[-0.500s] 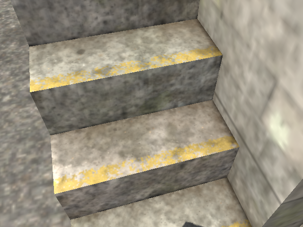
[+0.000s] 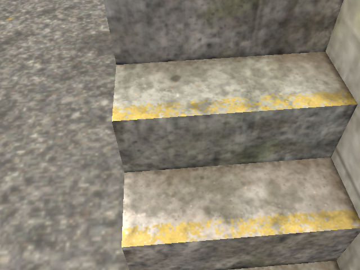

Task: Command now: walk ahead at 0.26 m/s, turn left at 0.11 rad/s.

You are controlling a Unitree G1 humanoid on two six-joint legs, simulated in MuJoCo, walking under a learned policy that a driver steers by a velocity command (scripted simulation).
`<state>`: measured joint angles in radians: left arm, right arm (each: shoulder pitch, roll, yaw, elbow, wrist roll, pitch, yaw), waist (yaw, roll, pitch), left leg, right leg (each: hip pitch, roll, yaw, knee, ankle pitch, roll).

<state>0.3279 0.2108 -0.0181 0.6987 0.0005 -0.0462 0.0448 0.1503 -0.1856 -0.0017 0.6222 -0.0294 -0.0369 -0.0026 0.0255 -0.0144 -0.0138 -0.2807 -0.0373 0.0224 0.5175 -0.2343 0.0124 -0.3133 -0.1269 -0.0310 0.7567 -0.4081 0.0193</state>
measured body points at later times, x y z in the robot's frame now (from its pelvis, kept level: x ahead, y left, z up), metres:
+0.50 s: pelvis +0.04 -0.03 +0.01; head +0.05 -0.05 +0.46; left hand +0.15 +0.19 -0.12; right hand +0.12 -0.27 -0.14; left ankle +0.00 +0.12 -0.73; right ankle +0.05 -0.12 -0.73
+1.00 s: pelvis +0.03 -0.05 +0.01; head +0.05 -0.05 +0.46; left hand +0.13 +0.17 -0.13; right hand +0.05 -0.30 -0.14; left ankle +0.00 +0.12 -0.73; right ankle +0.05 -0.12 -0.73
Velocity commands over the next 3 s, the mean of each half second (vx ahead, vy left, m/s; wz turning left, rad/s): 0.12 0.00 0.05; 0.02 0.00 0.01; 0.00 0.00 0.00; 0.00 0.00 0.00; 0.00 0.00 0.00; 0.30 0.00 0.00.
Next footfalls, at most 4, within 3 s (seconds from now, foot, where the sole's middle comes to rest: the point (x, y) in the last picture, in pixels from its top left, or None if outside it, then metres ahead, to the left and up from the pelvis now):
0.32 right None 0.09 -0.13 -0.77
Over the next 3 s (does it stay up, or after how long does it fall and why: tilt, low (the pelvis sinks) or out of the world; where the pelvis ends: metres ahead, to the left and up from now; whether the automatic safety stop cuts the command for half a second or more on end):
stays up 0.08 -0.01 0.00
